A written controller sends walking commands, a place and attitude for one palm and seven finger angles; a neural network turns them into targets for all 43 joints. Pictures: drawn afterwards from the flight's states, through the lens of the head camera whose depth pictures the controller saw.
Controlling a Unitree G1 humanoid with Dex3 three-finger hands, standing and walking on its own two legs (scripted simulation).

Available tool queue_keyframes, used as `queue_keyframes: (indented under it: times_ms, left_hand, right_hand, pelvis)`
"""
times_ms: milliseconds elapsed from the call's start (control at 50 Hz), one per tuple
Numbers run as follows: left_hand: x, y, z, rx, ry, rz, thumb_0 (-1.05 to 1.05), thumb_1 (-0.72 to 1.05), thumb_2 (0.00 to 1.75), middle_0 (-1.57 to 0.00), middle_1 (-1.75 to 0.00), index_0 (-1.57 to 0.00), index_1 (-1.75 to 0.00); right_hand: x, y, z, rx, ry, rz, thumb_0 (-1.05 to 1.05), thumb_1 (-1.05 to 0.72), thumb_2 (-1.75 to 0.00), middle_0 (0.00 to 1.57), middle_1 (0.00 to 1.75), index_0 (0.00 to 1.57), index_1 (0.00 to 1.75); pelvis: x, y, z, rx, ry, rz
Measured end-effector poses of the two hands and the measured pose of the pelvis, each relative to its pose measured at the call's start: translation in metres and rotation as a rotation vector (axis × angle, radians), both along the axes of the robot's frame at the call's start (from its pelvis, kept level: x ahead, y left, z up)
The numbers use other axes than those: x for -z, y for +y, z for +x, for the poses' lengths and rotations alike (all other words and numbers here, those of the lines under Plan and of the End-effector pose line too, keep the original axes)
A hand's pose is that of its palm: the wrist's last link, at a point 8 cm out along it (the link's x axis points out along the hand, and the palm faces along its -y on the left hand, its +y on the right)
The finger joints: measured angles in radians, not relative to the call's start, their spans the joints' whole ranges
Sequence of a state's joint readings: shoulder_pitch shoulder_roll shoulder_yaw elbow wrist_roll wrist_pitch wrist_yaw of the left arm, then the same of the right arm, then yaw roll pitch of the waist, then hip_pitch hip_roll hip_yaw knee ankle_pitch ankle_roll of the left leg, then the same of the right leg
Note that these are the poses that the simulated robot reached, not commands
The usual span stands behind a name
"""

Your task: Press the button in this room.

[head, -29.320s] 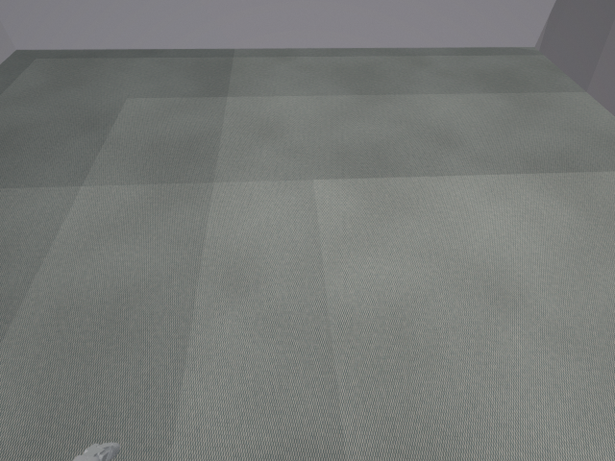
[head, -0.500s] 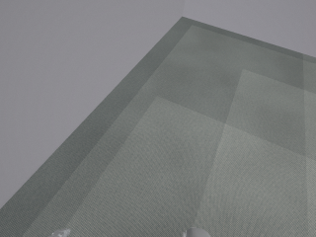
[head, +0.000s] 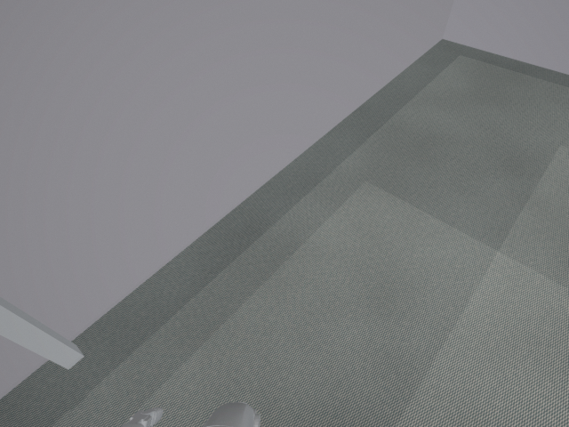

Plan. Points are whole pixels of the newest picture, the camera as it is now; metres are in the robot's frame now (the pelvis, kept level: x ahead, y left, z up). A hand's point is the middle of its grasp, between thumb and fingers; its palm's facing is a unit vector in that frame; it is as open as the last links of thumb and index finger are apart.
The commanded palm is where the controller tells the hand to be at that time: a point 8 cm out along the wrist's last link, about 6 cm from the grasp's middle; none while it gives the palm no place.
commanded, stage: turn to face it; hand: left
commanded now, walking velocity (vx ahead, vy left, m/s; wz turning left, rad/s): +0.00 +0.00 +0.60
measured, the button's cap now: out of the picture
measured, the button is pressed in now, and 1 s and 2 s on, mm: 0 0 0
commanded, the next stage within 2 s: take the last steps up to it in 1.16 s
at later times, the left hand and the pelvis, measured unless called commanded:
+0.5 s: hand out of the picture +0.00 +0.30 -0.17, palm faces +0.32 -0.91 -0.27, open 7.4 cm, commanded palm none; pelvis -0.01 +0.06 +0.00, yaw +17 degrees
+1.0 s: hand out of the picture -0.04 +0.22 -0.15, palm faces +0.55 -0.79 -0.27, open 7.4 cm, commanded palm none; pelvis +0.01 +0.02 +0.00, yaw +36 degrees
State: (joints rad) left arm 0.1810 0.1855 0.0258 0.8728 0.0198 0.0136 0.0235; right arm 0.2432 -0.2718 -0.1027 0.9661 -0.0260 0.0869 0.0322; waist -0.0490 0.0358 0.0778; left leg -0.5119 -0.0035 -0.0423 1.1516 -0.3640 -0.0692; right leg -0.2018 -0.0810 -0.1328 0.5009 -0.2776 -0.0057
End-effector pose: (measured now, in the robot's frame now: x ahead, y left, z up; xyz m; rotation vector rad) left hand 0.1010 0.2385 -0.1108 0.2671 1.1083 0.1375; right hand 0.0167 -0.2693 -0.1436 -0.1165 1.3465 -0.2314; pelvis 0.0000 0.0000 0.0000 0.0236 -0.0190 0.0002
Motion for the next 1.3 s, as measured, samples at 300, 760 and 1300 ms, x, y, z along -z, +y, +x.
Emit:
queue_keyframes:
  times_ms: [300, 760, 1300]
  left_hand:
    - [0.046, 0.088, -0.137, -0.318, 0.225, -0.036, 0.00, 0.91, 0.89, -0.20, -0.30, -0.20, -0.29]
    - [0.001, 0.063, -0.089, -0.448, -0.063, 0.032, 0.00, 0.91, 0.89, -0.20, -0.30, -0.20, -0.29]
    - [0.040, 0.026, -0.291, -0.870, 0.250, -0.145, 0.01, 0.91, 0.89, -0.20, -0.30, -0.20, -0.29]
  right_hand:
    - [-0.026, 0.079, 0.132, -0.349, -0.202, -0.090, 0.00, -0.91, -0.90, 0.20, 0.30, 0.20, 0.30]
    - [0.011, 0.081, 0.141, -0.497, -0.044, 0.022, 0.01, -0.90, -0.90, 0.20, 0.30, 0.20, 0.30]
    - [-0.030, 0.227, 0.211, -0.893, -0.221, 0.003, 0.00, -0.90, -0.90, 0.20, 0.30, 0.20, 0.30]
  pelvis:
    - [0.014, 0.052, -0.009, -0.189, 0.020, -0.033]
    - [0.010, 0.023, 0.007, -0.475, 0.027, -0.020]
    - [0.002, 0.066, -0.017, -0.711, -0.010, -0.045]
